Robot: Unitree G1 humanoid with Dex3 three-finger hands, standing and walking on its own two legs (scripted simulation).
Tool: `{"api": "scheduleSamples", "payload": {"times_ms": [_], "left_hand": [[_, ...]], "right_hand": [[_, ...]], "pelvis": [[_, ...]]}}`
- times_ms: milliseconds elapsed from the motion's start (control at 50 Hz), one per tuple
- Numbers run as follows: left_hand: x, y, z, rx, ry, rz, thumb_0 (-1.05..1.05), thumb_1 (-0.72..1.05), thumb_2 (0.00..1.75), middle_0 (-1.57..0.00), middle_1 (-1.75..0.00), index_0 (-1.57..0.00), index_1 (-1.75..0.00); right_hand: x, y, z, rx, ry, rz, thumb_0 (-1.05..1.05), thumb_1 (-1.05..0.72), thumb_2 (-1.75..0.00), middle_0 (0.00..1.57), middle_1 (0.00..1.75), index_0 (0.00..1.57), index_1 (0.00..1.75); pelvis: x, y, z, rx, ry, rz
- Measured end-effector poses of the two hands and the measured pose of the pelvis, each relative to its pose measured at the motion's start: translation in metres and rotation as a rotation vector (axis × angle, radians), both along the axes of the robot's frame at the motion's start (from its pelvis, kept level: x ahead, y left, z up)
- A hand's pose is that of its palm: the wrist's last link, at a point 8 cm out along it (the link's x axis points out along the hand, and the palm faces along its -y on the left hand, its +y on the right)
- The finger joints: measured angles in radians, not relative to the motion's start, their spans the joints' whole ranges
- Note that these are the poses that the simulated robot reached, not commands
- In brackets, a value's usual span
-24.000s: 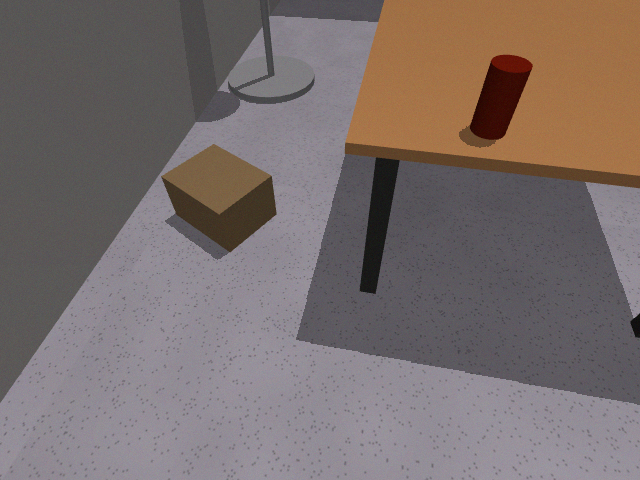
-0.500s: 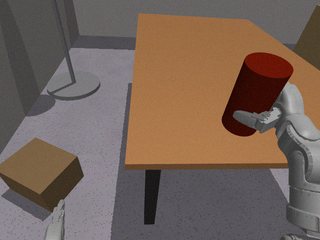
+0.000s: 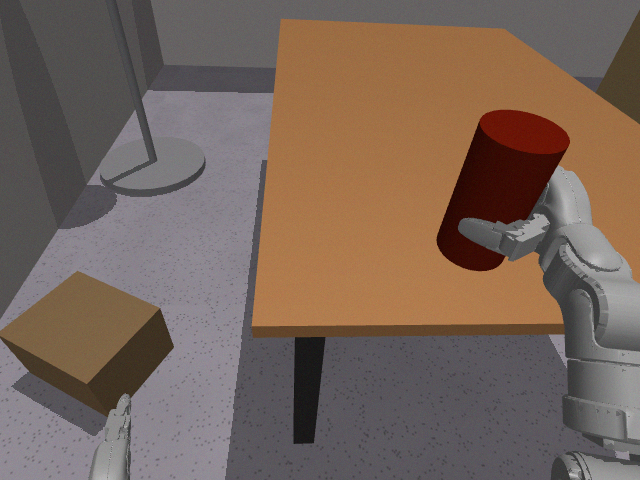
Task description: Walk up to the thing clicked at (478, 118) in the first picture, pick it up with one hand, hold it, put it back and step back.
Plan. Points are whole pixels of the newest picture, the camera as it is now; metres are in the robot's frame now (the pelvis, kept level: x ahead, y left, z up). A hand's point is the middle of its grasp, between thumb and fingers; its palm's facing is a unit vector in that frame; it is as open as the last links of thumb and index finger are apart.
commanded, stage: crouch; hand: right
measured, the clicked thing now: (493, 195) +0.35 -0.16 +0.24
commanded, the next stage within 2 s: lower in 1.04 s
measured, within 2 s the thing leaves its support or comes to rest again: rests again in 1.94 s
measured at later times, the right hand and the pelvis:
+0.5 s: hand (467, 219) +0.42 -0.18 +0.15, palm faces +0.16 +0.99 +0.00, open 11.1 cm; pelvis -0.01 +0.00 +0.00, yaw +2 degrees
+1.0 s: hand (460, 221) +0.46 -0.20 +0.11, palm faces +0.16 +0.99 +0.00, open 11.1 cm; pelvis +0.00 -0.01 -0.01, yaw +2 degrees
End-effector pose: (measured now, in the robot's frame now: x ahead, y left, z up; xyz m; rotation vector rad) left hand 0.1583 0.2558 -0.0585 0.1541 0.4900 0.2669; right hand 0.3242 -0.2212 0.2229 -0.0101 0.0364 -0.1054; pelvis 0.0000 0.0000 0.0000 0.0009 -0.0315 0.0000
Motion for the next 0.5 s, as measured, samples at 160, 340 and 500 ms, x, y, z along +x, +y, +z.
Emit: {"api": "scheduleSamples", "payload": {"times_ms": [160,340,500], "left_hand": [[-0.021,0.007,-0.004,0.024,0.049,0.020,-0.01,-0.53,0.06,-0.05,-0.05,-0.06,-0.05],[-0.034,0.008,-0.006,0.055,0.084,0.037,-0.01,-0.52,0.06,-0.05,-0.05,-0.06,-0.05],[-0.024,-0.006,0.004,0.042,0.025,0.026,-0.01,-0.52,0.05,-0.05,-0.05,-0.06,-0.05]], "right_hand": [[0.024,-0.015,-0.044,0.022,0.092,-0.064,-0.01,0.60,-1.12,0.64,1.03,0.69,1.07],[0.047,-0.011,-0.074,-0.006,0.084,-0.044,-0.01,0.59,-1.12,0.63,1.04,0.69,1.07],[0.066,-0.013,-0.075,0.017,0.050,-0.051,-0.01,0.59,-1.12,0.64,1.03,0.69,1.07]], "pelvis": [[-0.006,0.000,-0.002,0.000,0.026,0.010],[-0.009,-0.002,-0.004,0.006,0.066,0.025],[-0.006,-0.004,-0.005,0.008,0.078,0.029]]}}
